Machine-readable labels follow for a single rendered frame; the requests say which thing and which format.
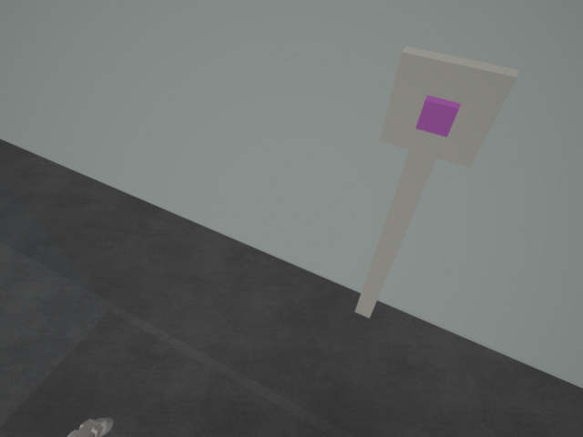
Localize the button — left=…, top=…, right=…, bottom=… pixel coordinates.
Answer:
left=416, top=96, right=461, bottom=137

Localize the left robot hand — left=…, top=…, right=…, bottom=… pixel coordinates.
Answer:
left=67, top=418, right=114, bottom=437

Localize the panel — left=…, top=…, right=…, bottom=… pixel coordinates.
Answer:
left=355, top=46, right=518, bottom=319

